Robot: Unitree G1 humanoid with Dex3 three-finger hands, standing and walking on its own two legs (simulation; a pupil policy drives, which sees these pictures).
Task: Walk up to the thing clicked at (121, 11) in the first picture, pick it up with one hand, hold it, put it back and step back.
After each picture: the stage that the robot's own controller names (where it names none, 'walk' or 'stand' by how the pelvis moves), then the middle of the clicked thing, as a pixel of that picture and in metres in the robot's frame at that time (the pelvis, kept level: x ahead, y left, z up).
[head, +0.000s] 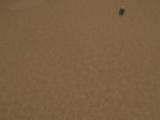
stand; (121, 10) +1.98 -0.69 -0.72
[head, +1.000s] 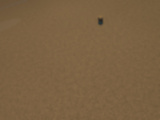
walk; (100, 20) +1.92 -0.23 -0.69
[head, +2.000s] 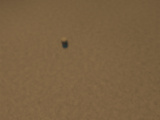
walk; (64, 42) +1.32 +0.17 -0.71
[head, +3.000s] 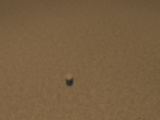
walk; (69, 79) +0.83 +0.12 -0.71
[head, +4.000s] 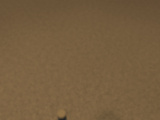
walk; (61, 116) +0.50 +0.11 -0.70
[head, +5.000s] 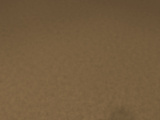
stand; out of the picture +0.40 +0.09 -0.72
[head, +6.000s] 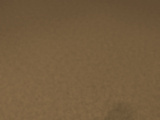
stand; out of the picture +0.40 +0.11 -0.72
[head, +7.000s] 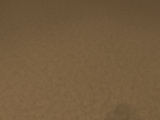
stand; out of the picture +0.39 +0.12 -0.73
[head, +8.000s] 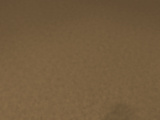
stand; out of the picture +0.38 +0.13 -0.73
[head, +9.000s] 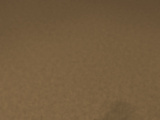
go down; out of the picture +0.38 +0.13 -0.73
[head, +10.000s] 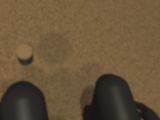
go down; (24, 55) +0.47 +0.18 -0.31
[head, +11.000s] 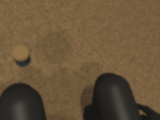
close in; (21, 56) +0.46 +0.19 -0.29
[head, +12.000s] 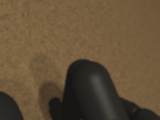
close in; out of the picture +0.45 +0.23 -0.22
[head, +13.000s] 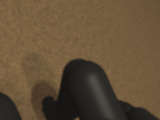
close; out of the picture +0.45 +0.24 -0.22
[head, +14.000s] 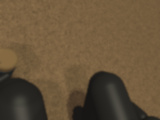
lift; (3, 65) +0.37 +0.22 -0.13
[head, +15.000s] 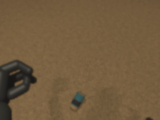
hold; (77, 100) +0.51 +0.00 -0.60
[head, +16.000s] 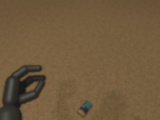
close; (84, 108) +0.51 -0.04 -0.70
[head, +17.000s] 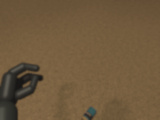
stand; (88, 115) +0.49 -0.06 -0.71
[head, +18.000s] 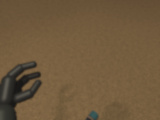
stand; (90, 119) +0.48 -0.07 -0.71
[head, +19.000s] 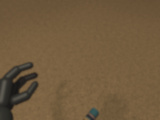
stand; (91, 116) +0.47 -0.08 -0.71
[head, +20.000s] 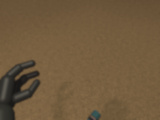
stand; (92, 118) +0.46 -0.09 -0.71
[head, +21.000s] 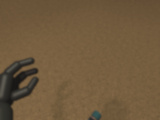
stand; (93, 119) +0.46 -0.10 -0.71
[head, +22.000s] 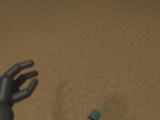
stand; (92, 117) +0.45 -0.10 -0.71
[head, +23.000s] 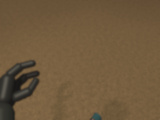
stand; out of the picture +0.45 -0.10 -0.71
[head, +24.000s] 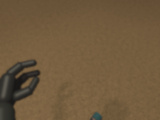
stand; out of the picture +0.45 -0.10 -0.71
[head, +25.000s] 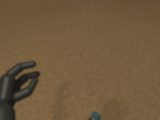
stand; out of the picture +0.46 -0.10 -0.71
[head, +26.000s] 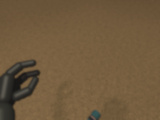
stand; (92, 118) +0.46 -0.09 -0.71
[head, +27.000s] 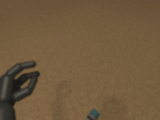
stand; (91, 117) +0.46 -0.09 -0.71
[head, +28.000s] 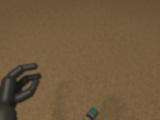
stand; (90, 115) +0.47 -0.09 -0.70
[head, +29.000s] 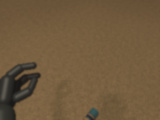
stand; (91, 116) +0.46 -0.08 -0.71
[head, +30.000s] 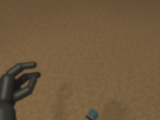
stand; (90, 117) +0.48 -0.08 -0.71
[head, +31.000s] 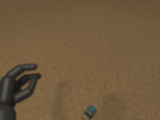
stand; (88, 113) +0.48 -0.07 -0.70
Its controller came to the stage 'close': yes
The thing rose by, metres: 0.31
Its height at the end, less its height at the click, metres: -0.02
